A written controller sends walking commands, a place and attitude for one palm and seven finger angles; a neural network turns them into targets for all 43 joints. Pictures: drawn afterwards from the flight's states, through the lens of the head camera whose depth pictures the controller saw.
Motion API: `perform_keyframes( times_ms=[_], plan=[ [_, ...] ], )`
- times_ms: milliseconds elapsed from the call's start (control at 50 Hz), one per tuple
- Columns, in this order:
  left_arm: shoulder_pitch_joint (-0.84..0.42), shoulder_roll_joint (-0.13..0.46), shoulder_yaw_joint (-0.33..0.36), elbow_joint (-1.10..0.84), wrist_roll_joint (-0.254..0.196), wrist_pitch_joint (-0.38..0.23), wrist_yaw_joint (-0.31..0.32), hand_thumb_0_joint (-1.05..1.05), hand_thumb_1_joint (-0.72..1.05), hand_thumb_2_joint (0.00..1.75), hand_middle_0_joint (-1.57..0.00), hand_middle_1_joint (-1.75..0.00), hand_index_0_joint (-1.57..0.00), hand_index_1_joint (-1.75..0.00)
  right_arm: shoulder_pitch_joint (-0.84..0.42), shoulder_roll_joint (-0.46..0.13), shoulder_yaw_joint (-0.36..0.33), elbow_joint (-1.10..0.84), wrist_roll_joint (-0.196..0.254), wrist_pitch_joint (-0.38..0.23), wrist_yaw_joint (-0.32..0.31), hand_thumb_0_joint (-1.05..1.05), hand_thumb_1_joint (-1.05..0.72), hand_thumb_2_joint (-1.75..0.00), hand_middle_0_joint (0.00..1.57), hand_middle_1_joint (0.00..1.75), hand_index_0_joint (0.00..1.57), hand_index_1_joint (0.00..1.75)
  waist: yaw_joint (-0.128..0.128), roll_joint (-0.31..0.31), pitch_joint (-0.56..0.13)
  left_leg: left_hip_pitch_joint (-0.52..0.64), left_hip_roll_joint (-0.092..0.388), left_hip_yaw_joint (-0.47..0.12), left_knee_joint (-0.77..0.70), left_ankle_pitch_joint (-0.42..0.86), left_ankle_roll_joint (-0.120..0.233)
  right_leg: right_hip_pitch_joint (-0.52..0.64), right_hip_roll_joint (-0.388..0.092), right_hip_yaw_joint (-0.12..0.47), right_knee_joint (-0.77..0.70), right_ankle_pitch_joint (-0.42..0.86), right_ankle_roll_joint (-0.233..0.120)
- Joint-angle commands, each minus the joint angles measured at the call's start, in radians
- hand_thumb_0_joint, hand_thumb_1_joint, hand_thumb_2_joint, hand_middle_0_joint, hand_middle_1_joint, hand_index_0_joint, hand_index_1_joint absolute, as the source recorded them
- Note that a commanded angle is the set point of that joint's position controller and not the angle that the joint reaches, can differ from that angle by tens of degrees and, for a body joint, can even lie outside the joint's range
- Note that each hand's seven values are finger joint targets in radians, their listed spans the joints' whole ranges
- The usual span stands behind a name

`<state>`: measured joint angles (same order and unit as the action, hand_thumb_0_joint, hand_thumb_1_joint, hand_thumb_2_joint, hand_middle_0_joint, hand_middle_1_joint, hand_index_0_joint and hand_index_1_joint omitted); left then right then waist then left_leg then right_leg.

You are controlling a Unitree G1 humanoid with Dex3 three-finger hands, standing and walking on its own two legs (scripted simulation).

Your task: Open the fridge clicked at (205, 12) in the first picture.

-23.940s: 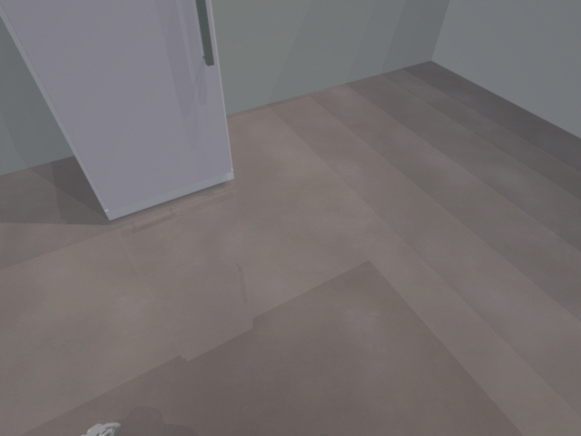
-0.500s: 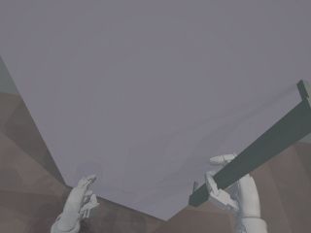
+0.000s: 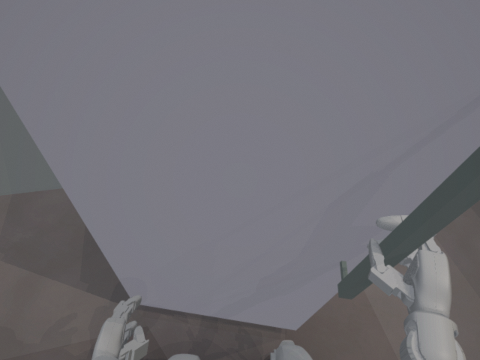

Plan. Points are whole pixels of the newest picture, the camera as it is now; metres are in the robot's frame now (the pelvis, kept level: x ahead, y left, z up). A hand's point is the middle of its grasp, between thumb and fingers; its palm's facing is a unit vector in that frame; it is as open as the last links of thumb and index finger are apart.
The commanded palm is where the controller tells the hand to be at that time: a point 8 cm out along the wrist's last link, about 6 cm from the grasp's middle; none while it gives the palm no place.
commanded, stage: walk backward, drawing the door open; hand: right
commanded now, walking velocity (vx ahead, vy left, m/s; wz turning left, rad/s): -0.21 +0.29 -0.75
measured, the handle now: (401, 224) +0.30 -0.18 +0.14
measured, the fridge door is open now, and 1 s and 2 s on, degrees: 21 65 71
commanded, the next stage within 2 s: stop walking and hold the door back in 1.04 s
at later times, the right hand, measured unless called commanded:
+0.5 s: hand out of the picture +0.08 -0.09 +0.09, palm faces +0.57 +0.78 -0.27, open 6.4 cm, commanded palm +0.02 -0.12 +0.09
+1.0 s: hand out of the picture -0.08 +0.06 +0.09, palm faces +0.83 +0.48 -0.29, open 6.3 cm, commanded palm -0.15 +0.06 +0.09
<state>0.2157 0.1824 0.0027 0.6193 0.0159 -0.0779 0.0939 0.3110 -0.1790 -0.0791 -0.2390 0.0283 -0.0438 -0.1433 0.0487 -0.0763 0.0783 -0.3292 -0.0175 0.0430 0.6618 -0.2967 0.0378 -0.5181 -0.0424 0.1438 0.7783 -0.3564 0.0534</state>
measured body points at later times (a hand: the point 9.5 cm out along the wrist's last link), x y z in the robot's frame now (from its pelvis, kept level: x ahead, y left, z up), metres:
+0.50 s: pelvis -0.08 +0.17 +0.00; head -0.06 +0.20 +0.45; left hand +0.15 +0.31 -0.10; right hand +0.04 -0.13 +0.11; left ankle +0.01 +0.26 -0.71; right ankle -0.12 -0.06 -0.72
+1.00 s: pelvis -0.09 +0.36 +0.02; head -0.09 +0.35 +0.47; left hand +0.17 +0.43 -0.06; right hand -0.13 +0.04 +0.11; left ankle +0.02 +0.41 -0.64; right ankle -0.18 +0.25 -0.72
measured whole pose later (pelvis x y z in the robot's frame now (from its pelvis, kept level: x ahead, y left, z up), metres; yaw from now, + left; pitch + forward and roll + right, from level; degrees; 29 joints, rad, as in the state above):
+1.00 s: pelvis -0.09 +0.36 +0.02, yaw -48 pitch -2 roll +3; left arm 0.28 0.20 0.00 0.62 0.02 -0.14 0.08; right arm 0.41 -0.25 -0.12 -0.22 0.00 -0.10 -0.12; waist 0.04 -0.04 0.05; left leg -0.52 0.00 0.07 1.06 -0.36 -0.07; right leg -0.20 -0.07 0.05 0.44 -0.20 0.03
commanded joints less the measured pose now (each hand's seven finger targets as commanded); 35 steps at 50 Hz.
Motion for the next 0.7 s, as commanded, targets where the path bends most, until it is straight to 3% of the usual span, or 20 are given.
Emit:
perform_keyframes(
  times_ms=[0, 20, 80, 160, 200, 220, 240, 260, 280, 300, 360, 400, 460, 480, 500, 520, 540, 580, 600, 680],
  plan=[
    [-0.13, 0.048, 0.027, -0.129, 0.021, -0.083, 0.017, 0.0, 0.9, 0.9, -0.2, -0.3, -0.2, -0.3, -0.129, -0.145, -0.06, -0.237, -0.033, -0.11, 0.016, 0.0, -0.9, -0.9, 0.45, 1.4, 0.45, 1.4, -0.046, 0.125, -0.165, 0.008, 0.334, -0.201, -0.353, 0.142, 0.175, -0.02, 0.043, -0.133, 0.5, -0.149, -0.006],
    [-0.128, 0.051, 0.022, -0.12, 0.022, -0.088, 0.023, 0.0, 0.9, 0.9, -0.2, -0.3, -0.2, -0.3, -0.102, -0.15, -0.079, -0.212, -0.033, -0.128, 0.016, 0.0, -0.9, -0.9, 0.45, 1.4, 0.45, 1.4, -0.052, 0.138, -0.191, 0.118, 0.318, -0.112, -0.293, 0.344, 0.167, -0.027, 0.029, -0.152, 0.4, -0.167, -0.005],
    [-0.108, 0.059, 0.023, -0.124, 0.023, -0.094, 0.045, 0.0, 0.9, 0.9, -0.2, -0.3, -0.2, -0.3, -0.065, -0.148, -0.086, -0.196, -0.026, -0.146, 0.015, 0.0, -0.9, -0.9, 0.45, 1.4, 0.45, 1.4, -0.066, 0.222, -0.244, 0.285, 0.324, -0.077, -0.225, 0.649, 0.16, 0.015, 0.022, -0.205, 0.159, -0.215, -0.024],
    [-0.037, 0.072, 0.022, -0.144, 0.024, -0.088, 0.051, 0.0, 0.9, 0.9, -0.2, -0.3, -0.2, -0.3, -0.066, -0.125, -0.066, -0.216, -0.022, -0.144, 0.014, 0.0, -0.9, -0.9, 0.45, 1.4, 0.45, 1.4, -0.053, 0.221, -0.332, 0.385, 0.303, -0.029, -0.197, 0.718, 0.116, 0.086, 0.033, -0.263, -0.14, -0.12, -0.035],
    [0.023, 0.086, 0.029, -0.158, 0.021, -0.085, 0.051, 0.0, 0.9, 0.9, -0.2, -0.3, -0.2, -0.3, -0.1, -0.114, -0.045, -0.245, -0.018, -0.152, 0.019, 0.0, -0.9, -0.9, 0.45, 1.4, 0.45, 1.4, -0.015, 0.167, -0.361, 0.267, 0.254, 0.029, -0.094, 0.64, 0.032, 0.284, 0.004, -0.245, -0.351, 0.03, -0.061],
    [0.058, 0.099, 0.036, -0.168, 0.02, -0.082, 0.05, 0.0, 0.9, 0.9, -0.2, -0.3, -0.2, -0.3, -0.131, -0.107, -0.027, -0.26, -0.015, -0.159, 0.019, 0.0, -0.9, -0.9, 0.45, 1.4, 0.45, 1.4, 0.027, 0.081, -0.368, 0.066, 0.213, 0.076, 0.064, 0.508, -0.051, 0.502, -0.074, -0.142, -0.453, 0.21, -0.103],
    [0.036, 0.152, 0.05, -0.191, 0.028, -0.084, 0.047, 0.0, 0.9, 0.9, -0.2, -0.3, -0.2, -0.3, -0.132, -0.095, -0.008, -0.276, -0.006, -0.172, 0.019, 0.0, -0.9, -0.9, 0.45, 1.4, 0.45, 1.4, 0.016, -0.196, -0.327, -0.281, 0.073, 0.1, 0.293, 0.053, -0.149, 0.716, -0.356, 0.246, -0.498, 0.634, -0.233],
    [-0.011, 0.143, 0.041, -0.183, 0.038, -0.084, 0.032, 0.0, 0.9, 0.9, -0.2, -0.3, -0.2, -0.3, -0.135, -0.116, -0.013, -0.301, -0.034, -0.193, 0.019, 0.0, -0.9, -0.9, 0.45, 1.4, 0.45, 1.4, -0.03, -0.216, -0.268, -0.441, 0.064, -0.013, 0.502, -0.266, -0.159, 0.744, -0.526, 0.423, -0.465, 0.99, -0.349],
    [-0.048, 0.114, 0.045, -0.154, 0.049, -0.079, 0.025, 0.0, 0.9, 0.9, -0.2, -0.3, -0.2, -0.3, -0.152, -0.153, -0.046, -0.308, -0.062, -0.183, 0.039, 0.0, -0.9, -0.9, 0.45, 1.4, 0.45, 1.4, -0.016, -0.169, -0.189, -0.406, 0.096, -0.092, 0.495, -0.226, -0.105, 0.554, -0.466, 0.362, -0.422, 0.965, -0.308],
    [-0.063, 0.133, 0.061, -0.142, 0.035, -0.086, 0.015, 0.0, 0.9, 0.9, -0.2, -0.3, -0.2, -0.3, -0.142, -0.141, -0.06, -0.295, -0.059, -0.178, 0.05, 0.0, -0.9, -0.9, 0.45, 1.4, 0.45, 1.4, -0.031, -0.144, -0.137, -0.404, 0.104, -0.111, 0.47, -0.177, -0.108, 0.508, -0.427, 0.246, -0.413, 0.831, -0.284],
    [-0.073, 0.146, 0.065, -0.132, 0.012, -0.1, 0.001, 0.0, 0.9, 0.9, -0.2, -0.3, -0.2, -0.3, -0.118, -0.092, -0.038, -0.225, -0.036, -0.142, 0.046, 0.0, -0.9, -0.9, 0.45, 1.4, 0.45, 1.4, -0.041, -0.182, -0.097, -0.099, 0.063, -0.033, 0.269, -0.057, -0.108, 0.253, -0.25, 0.016, -0.429, 0.449, -0.169],
    [-0.071, 0.142, 0.056, -0.14, 0.0, -0.109, -0.001, 0.0, 0.9, 0.9, -0.2, -0.3, -0.2, -0.3, -0.125, -0.1, -0.048, -0.203, -0.014, -0.125, 0.043, 0.0, -0.9, -0.9, 0.45, 1.4, 0.45, 1.4, -0.033, -0.221, -0.1, 0.048, 0.016, 0.019, 0.152, -0.085, -0.115, 0.136, -0.202, 0.011, -0.461, 0.164, -0.154],
    [-0.098, 0.124, 0.049, -0.147, -0.012, -0.112, -0.007, 0.0, 0.9, 0.9, -0.2, -0.3, -0.2, -0.3, -0.12, -0.124, -0.083, -0.2, -0.008, -0.131, 0.036, 0.0, -0.9, -0.9, 0.45, 1.4, 0.45, 1.4, -0.046, -0.179, -0.08, 0.216, -0.017, 0.076, -0.121, -0.033, -0.128, -0.022, -0.119, 0.022, -0.38, -0.136, -0.121],
    [-0.098, 0.106, 0.045, -0.137, -0.012, -0.109, -0.01, 0.0, 0.9, 0.9, -0.2, -0.3, -0.2, -0.3, -0.112, -0.156, -0.113, -0.206, -0.012, -0.131, 0.033, 0.0, -0.9, -0.9, 0.45, 1.4, 0.45, 1.4, -0.046, -0.057, -0.092, 0.201, 0.036, 0.03, -0.248, -0.022, -0.11, -0.013, -0.042, -0.021, -0.254, -0.172, -0.084],
    [-0.108, 0.069, 0.041, -0.135, -0.013, -0.101, -0.013, 0.0, 0.9, 0.9, -0.2, -0.3, -0.2, -0.3, -0.111, -0.204, -0.147, -0.22, -0.014, -0.126, 0.027, 0.0, -0.9, -0.9, 0.45, 1.4, 0.45, 1.4, -0.043, 0.183, -0.095, 0.119, 0.192, -0.107, -0.382, -0.105, -0.047, -0.026, 0.064, -0.137, 0.015, -0.191, -0.023],
    [-0.115, 0.075, 0.072, -0.14, -0.005, -0.095, -0.005, 0.0, 0.9, 0.9, -0.2, -0.3, -0.2, -0.3, -0.069, -0.27, -0.228, -0.216, -0.012, -0.113, 0.019, 0.0, -0.9, -0.9, 0.45, 1.4, 0.45, 1.4, -0.078, 0.478, -0.204, -0.009, 0.413, -0.414, -0.507, -0.343, 0.059, -0.016, 0.117, -0.162, 0.478, -0.279, -0.005],
    [-0.085, 0.101, 0.095, -0.128, 0.008, -0.091, -0.006, 0.0, 0.9, 0.9, -0.2, -0.3, -0.2, -0.3, -0.092, -0.279, -0.219, -0.214, -0.021, -0.11, 0.021, 0.0, -0.9, -0.9, 0.45, 1.4, 0.45, 1.4, -0.056, 0.428, -0.23, -0.052, 0.44, -0.502, -0.563, -0.417, 0.038, 0.024, 0.107, -0.076, 0.647, -0.244, -0.007],
    [-0.122, 0.053, 0.047, -0.134, 0.021, -0.079, 0.008, 0.0, 0.9, 0.9, -0.2, -0.3, -0.2, -0.3, -0.115, -0.227, -0.18, -0.211, -0.026, -0.141, 0.032, 0.0, -0.9, -0.9, 0.45, 1.4, 0.45, 1.4, -0.036, 0.241, -0.174, 0.037, 0.35, -0.188, -0.441, -0.179, 0.091, -0.023, 0.048, -0.16, 0.645, -0.131, 0.016],
    [-0.138, 0.061, 0.038, -0.136, 0.014, -0.079, 0.017, 0.0, 0.9, 0.9, -0.2, -0.3, -0.2, -0.3, -0.079, -0.225, -0.187, -0.173, -0.022, -0.148, 0.029, 0.0, -0.9, -0.9, 0.45, 1.4, 0.45, 1.4, -0.047, 0.22, -0.171, 0.057, 0.323, -0.091, -0.414, -0.071, 0.088, 0.008, 0.039, -0.19, 0.578, -0.134, 0.02],
    [-0.111, 0.081, 0.032, -0.157, 0.011, -0.08, 0.043, 0.0, 0.9, 0.9, -0.2, -0.3, -0.2, -0.3, -0.046, -0.209, -0.169, -0.193, -0.016, -0.138, 0.012, 0.0, -0.9, -0.9, 0.45, 1.4, 0.45, 1.4, -0.066, 0.263, -0.194, 0.115, 0.32, -0.043, -0.481, -0.076, 0.073, 0.147, 0.06, -0.266, 0.238, -0.229, -0.015]
  ],
)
